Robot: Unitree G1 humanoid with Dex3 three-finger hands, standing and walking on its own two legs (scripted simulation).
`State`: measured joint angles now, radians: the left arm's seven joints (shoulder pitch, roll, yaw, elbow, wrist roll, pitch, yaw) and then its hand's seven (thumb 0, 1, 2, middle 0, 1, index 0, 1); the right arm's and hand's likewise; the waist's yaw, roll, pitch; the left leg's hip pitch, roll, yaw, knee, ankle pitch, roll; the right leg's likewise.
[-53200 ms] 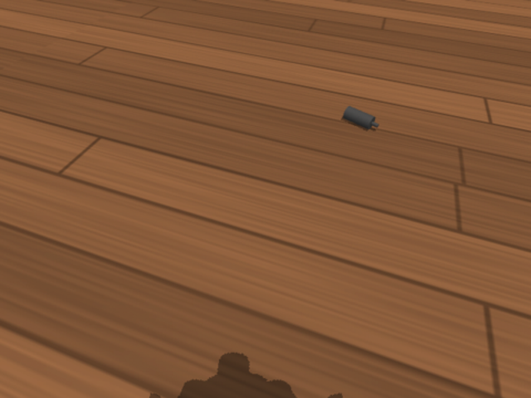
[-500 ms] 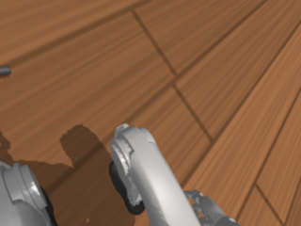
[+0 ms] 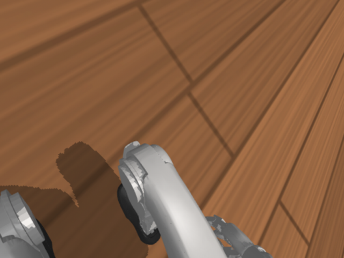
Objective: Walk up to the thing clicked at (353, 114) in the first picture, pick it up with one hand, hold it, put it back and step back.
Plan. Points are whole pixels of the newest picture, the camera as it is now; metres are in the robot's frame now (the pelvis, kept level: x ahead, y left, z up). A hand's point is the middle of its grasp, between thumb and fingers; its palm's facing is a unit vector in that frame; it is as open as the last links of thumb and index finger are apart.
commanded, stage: rest palm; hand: left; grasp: from above
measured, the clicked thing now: out of the picture +0.50 +0.33 -0.27
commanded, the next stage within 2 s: close in 0.60 s
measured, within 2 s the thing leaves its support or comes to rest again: neither
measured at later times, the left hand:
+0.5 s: hand out of the picture +0.46 +0.35 -0.24, palm faces -0.45 -0.12 -0.88, open 13.4 cm
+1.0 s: hand out of the picture +0.47 +0.35 -0.24, palm faces -0.46 -0.11 -0.88, open 12.6 cm
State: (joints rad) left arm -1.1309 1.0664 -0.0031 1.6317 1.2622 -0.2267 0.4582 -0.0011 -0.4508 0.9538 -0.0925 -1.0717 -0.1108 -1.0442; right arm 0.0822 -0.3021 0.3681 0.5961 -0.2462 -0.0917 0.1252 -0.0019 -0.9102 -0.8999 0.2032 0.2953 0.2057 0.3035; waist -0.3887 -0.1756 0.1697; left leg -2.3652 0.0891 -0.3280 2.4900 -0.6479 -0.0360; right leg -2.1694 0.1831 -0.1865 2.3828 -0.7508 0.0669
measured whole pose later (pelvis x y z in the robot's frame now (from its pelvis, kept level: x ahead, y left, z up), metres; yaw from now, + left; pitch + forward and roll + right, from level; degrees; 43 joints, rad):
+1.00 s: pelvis +0.00 +0.00 +0.00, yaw -1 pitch +26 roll -14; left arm -1.12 1.10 -0.01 1.63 1.24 -0.22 0.46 0.00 -0.28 0.86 -0.18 -1.07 -0.21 -1.02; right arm 0.05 -0.32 0.39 0.57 -0.26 -0.11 0.14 0.00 -0.91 -0.90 0.20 0.30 0.21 0.30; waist -0.39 -0.19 0.19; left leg -2.36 0.09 -0.34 2.50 -0.65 -0.03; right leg -2.16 0.19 -0.20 2.38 -0.74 0.07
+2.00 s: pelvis +0.00 +0.00 +0.00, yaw -1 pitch +26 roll -14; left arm -1.12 1.09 0.00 1.63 1.25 -0.23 0.45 0.00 -0.10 0.52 -0.49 -0.75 -0.52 -0.69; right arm 0.06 -0.33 0.39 0.56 -0.26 -0.10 0.13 0.00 -0.91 -0.90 0.20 0.30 0.21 0.30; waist -0.39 -0.18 0.19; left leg -2.36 0.09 -0.34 2.51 -0.64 -0.02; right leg -2.17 0.19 -0.19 2.39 -0.73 0.08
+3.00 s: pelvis -0.01 +0.00 +0.02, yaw +3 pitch +30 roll -13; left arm -1.03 0.91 -0.06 1.18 1.16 -0.15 0.09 -0.01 -0.18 0.38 -0.73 -0.58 -0.77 -0.50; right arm 0.14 -0.32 0.23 0.53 -0.14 0.08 0.08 0.00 -0.91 -0.90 0.20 0.29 0.21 0.30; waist -0.27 -0.06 0.05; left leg -2.36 0.06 -0.26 2.39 -0.58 -0.02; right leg -2.16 0.13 -0.15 2.32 -0.72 0.05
